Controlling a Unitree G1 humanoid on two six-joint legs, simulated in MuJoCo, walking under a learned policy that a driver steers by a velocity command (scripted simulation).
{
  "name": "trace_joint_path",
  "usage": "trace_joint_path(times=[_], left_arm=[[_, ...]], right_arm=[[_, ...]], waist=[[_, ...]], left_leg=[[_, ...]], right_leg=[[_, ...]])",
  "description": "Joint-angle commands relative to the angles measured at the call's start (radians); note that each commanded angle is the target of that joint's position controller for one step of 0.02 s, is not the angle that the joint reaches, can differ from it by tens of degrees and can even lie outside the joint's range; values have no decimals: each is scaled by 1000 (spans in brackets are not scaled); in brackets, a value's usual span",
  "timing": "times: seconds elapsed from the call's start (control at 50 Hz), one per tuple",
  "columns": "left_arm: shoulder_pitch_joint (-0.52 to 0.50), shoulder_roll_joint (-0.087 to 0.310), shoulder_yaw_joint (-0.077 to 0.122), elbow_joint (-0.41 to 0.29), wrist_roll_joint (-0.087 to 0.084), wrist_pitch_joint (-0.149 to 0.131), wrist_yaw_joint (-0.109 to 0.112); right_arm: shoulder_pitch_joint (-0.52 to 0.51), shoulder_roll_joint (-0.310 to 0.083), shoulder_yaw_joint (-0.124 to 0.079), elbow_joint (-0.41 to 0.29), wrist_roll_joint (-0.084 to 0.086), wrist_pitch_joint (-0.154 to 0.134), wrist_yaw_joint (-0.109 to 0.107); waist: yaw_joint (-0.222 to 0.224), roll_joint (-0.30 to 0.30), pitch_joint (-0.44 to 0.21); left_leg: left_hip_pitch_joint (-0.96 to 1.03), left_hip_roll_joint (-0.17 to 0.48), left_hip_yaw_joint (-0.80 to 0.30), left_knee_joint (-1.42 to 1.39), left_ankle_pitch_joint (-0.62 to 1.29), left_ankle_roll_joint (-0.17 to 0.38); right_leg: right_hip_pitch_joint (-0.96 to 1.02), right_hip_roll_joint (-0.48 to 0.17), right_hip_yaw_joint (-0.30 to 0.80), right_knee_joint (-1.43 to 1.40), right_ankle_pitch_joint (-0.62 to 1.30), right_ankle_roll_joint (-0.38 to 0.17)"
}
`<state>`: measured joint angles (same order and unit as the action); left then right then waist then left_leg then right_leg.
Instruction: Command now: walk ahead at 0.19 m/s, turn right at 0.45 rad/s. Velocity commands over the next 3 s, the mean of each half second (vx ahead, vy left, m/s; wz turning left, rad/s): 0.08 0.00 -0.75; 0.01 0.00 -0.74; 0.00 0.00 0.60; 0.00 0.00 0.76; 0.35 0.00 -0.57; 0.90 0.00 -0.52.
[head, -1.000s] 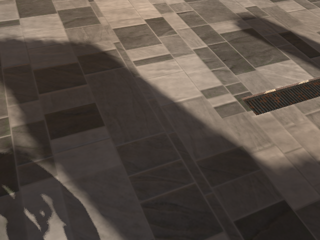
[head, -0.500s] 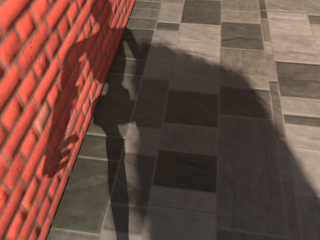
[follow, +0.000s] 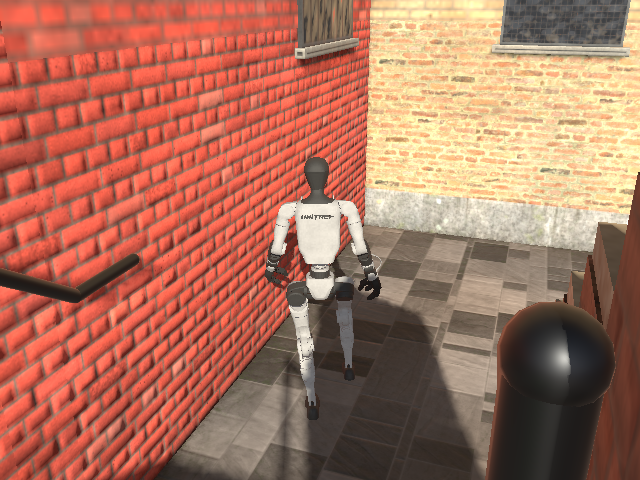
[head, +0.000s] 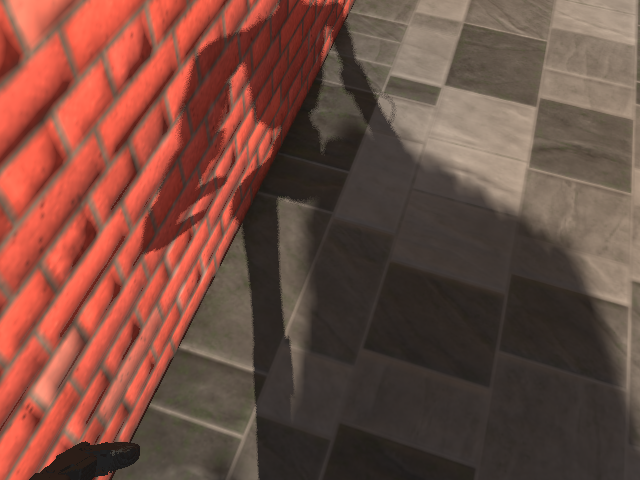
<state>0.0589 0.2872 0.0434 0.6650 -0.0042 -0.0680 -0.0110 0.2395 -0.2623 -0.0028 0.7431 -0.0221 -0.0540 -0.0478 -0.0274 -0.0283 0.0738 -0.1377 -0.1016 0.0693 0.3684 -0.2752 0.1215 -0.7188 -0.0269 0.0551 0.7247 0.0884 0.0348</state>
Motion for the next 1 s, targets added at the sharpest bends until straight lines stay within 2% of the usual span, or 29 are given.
trace_joint_path(times=[0.02, 0.06, 0.08, 0.1, 0.12, 0.14, 0.16, 0.18, 0.2, 0.24, 0.32, 0.38, 0.4, 0.44, 0.5, 0.54, 0.58, 0.6, 0.62, 0.64, 0.66, 0.68, 0.7, 0.78, 0.84, 0.92, 0.96, 0.98, 1.0], left_arm=[[80, 64, 24, -37, -2, -11, -30], [192, 121, 52, -21, 10, -15, -38], [329, 148, 67, 10, 15, -18, -36], [456, 186, 82, 32, 13, -23, -24], [396, 233, 75, 20, 17, -17, -2], [247, 304, 78, -95, 75, -14, 9], [112, 274, 81, -173, 65, 1, 14], [72, 195, 58, -195, 27, 16, 21], [77, 158, 41, -185, 0, 25, 25], [96, 176, 42, -176, -12, 40, 31], [178, 190, 62, -143, -23, 69, 50], [188, 216, 84, -134, -17, 86, 65], [144, 210, 89, -148, -45, 97, 67], [129, 193, 88, -141, -41, 114, 74], [110, 171, 93, -144, -35, 117, 65], [108, 152, 89, -162, -48, 112, 54], [97, 129, 83, -173, -64, 104, 49], [180, 82, 66, -164, -66, 109, 43], [231, 124, 75, -193, -61, 109, 40], [213, 226, 102, -188, -44, 96, 32], [196, 249, 110, -165, -44, 99, 33], [193, 228, 104, -152, -46, 108, 37], [187, 221, 97, -153, -55, 123, 38], [97, 138, 65, -213, -62, 142, 40], [60, 89, 44, -242, -42, 130, 36], [92, 59, 35, -225, -33, 109, 20], [149, 40, 35, -185, -31, 103, 26], [197, 12, 29, -147, -18, 97, 28], [219, 61, 40, -135, -13, 93, 35]], right_arm=[[-17, -163, -48, -46, -2, 14, -29], [-77, -181, -62, -72, -2, 25, -35], [-147, -180, -65, -98, 4, 31, -36], [-193, -168, -62, -115, 6, 28, -30], [-109, -27, -23, -126, -59, 22, 5], [84, -22, -13, -145, -37, 9, 37], [79, -148, -30, -140, -5, -1, 49], [-45, -206, -45, -149, -10, 3, 44], [-94, -186, -46, -154, -12, 16, 31], [-117, -165, -48, -181, -11, 32, 21], [-144, -118, -53, -160, 10, 24, 4], [-168, -140, -66, -133, 14, 25, -11], [-179, -126, -69, -140, 6, 34, -18], [-203, -98, -70, -145, 13, 36, -12], [-188, -128, -90, -129, 20, 15, 1], [-169, -154, -105, -110, 31, 8, 14], [-118, -153, -115, -71, 24, 4, 23], [-124, -178, -119, -73, 15, 8, 23], [-139, -240, -133, -87, -23, 25, 13], [-179, -210, -139, -115, -27, 31, -1], [-219, -137, -122, -143, -12, 42, -13], [-225, -116, -112, -147, 3, 59, -26], [-232, -101, -103, -166, 11, 71, -31], [-141, -134, -101, -145, 10, 91, -38], [-93, -166, -112, -124, 8, 91, -32], [-97, -198, -112, -97, 28, 77, -1], [-104, -150, -86, -72, 47, 64, 12], [-115, -87, -59, -64, 56, 59, 20], [-45, -70, -52, -41, 49, 45, 36]], waist=[[33, 124, -160], [91, 177, -186], [168, 164, -211], [260, 43, -216], [125, -192, -198], [14, -223, -451], [21, -88, -489], [44, 70, -329], [27, 159, -249], [3, 88, -153], [23, -23, -213], [57, -91, -232], [48, -74, -189], [59, -125, -182], [60, -173, -187], [55, -198, -200], [32, -116, -198], [86, 34, -267], [124, 304, -297], [105, 268, -240], [89, 199, -175], [86, 142, -133], [61, 155, -86], [2, 166, -29], [-25, 167, -100], [-7, 189, -180], [45, 156, -196], [83, 124, -191], [64, 71, -191]], left_leg=[[-5, 200, 39, 75, 855, -89], [2, 241, 38, 235, 1001, -104], [-52, 235, 43, 406, 1032, -122], [-167, 142, 56, 728, 636, -148], [-478, -3, 8, 1031, -345, -159], [-604, -64, -217, 1328, -389, -184], [-667, -15, -290, 1333, -256, -157], [-697, 22, -277, 1243, -151, -151], [-659, 50, -262, 1156, -92, -157], [-578, 56, -254, 987, -58, -168], [-546, 39, -229, 737, -35, -198], [-537, 35, -238, 629, 11, -198], [-497, 30, -227, 595, 18, -203], [-387, 1, -220, 476, 29, -205], [-273, -6, -241, 307, 30, -207], [-208, 9, -260, 154, 75, -208], [-64, 74, -256, -40, 258, -184], [127, 258, -376, -23, 463, -102], [148, 493, -595, -8, 666, 85], [71, 547, -604, -58, 558, 139], [26, 475, -485, -61, 407, 105], [3, 403, -392, -60, 275, 60], [-23, 331, -299, -72, 214, 42], [-2, 293, -154, -95, 245, 70], [72, 337, -135, -65, 375, 97], [24, 350, -135, -24, 522, 112], [1, 346, -159, 11, 500, 87], [-59, 314, -152, 50, 461, 47], [-143, 263, -121, 102, 388, -20]], right_leg=[[244, 87, -128, -97, 71, -9], [324, 118, -155, -97, -88, -49], [447, 120, -139, -176, -101, -98], [594, 81, -52, -343, 86, -163], [757, -72, 234, -225, 550, -222], [928, -278, 715, -294, 520, -447], [888, -312, 794, -381, 87, -462], [722, -235, 676, -409, -149, -390], [596, -165, 601, -435, -320, -317], [438, -56, 524, -458, -340, -270], [537, -2, 456, -380, -7, -191], [603, -1, 449, -360, 0, -133], [535, 36, 430, -380, -96, -142], [482, 61, 449, -407, -155, -137], [519, 63, 498, -392, -128, -153], [610, 49, 559, -338, -60, -144], [563, 106, 534, -227, -244, -116], [435, 191, 418, -38, -603, -83], [275, 279, 288, 228, -802, -37], [171, 180, 230, 422, -719, 11], [146, 132, 174, 498, -648, 26], [122, 106, 139, 553, -587, 37], [83, 100, 110, 646, -528, 53], [11, 7, -1, 527, -414, 86], [56, -45, -19, 364, -448, 98], [272, -17, -51, 113, -562, 59], [414, -3, -56, -118, -463, 10], [562, 14, -63, -336, -322, -21], [694, -14, -32, -346, -178, -32]])
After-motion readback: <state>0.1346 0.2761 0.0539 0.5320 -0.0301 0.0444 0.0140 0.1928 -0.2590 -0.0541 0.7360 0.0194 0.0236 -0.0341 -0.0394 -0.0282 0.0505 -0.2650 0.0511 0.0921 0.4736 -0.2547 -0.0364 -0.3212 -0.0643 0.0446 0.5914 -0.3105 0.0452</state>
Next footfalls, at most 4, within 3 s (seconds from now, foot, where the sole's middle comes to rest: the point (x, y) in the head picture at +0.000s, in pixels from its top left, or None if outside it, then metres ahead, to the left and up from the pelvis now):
0.10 right None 0.25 -0.09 -0.78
0.58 left None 0.33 0.05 -0.78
1.00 right None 0.11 -0.15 -0.78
1.44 left None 0.29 0.02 -0.78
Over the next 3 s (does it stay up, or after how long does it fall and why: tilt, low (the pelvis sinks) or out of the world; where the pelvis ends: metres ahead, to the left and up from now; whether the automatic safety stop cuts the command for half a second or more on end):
stays up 0.61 -0.42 -0.01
